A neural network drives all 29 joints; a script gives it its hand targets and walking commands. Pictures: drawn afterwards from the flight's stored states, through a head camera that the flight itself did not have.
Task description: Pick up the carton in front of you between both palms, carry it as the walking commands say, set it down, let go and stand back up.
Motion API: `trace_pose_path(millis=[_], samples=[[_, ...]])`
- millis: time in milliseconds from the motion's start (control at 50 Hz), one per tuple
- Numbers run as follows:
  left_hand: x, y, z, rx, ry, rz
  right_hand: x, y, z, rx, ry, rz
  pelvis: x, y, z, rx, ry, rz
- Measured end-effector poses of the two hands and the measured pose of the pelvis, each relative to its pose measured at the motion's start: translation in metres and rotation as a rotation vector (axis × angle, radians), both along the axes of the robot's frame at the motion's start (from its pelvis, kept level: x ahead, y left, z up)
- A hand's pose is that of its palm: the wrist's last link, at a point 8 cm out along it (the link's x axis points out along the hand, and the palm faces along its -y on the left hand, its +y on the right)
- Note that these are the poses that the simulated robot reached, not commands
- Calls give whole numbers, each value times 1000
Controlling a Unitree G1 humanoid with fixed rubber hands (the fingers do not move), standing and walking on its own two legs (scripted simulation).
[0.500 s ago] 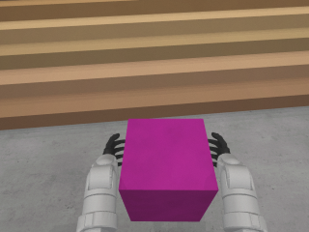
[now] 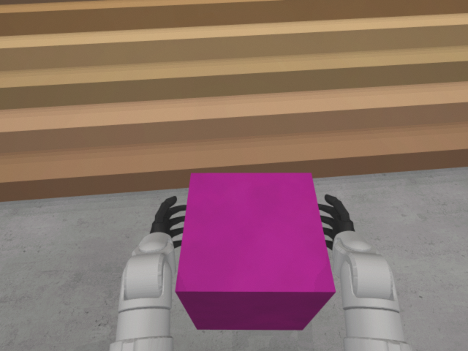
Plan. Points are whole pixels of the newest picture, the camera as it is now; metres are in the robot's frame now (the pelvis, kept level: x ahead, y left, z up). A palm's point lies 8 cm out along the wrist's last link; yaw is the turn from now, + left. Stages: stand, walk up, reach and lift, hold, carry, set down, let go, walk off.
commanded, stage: carry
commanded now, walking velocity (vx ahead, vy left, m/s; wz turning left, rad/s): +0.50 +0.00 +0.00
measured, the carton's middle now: (250, 256) +0.30 +0.00 +0.01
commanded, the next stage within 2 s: none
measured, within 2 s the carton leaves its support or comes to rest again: neither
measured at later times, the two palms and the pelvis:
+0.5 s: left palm (187, 162) +0.47 +0.13 +0.09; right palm (330, 164) +0.46 -0.17 +0.09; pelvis +0.23 -0.01 +0.00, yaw +1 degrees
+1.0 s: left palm (200, 91) +0.76 +0.13 +0.11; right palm (306, 90) +0.77 -0.17 +0.11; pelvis +0.54 -0.02 +0.01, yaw +2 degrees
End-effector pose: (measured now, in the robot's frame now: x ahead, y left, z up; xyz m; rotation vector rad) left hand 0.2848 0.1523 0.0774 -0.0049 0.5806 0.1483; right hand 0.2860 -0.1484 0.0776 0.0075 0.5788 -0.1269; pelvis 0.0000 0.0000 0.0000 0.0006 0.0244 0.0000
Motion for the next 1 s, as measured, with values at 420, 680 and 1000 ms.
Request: trace_pose_path(millis=[420,680,1000], samples=[[139,-6,16,-69,79,15,126,-5,13,69,78,-84,185,1,6,-26,95,-3],[265,-23,6,-62,89,141,295,-21,6,72,96,41,342,-42,-5,-9,38,75],[473,-20,35,-48,25,82,483,-19,29,84,27,-13,538,-24,9,26,50,40]])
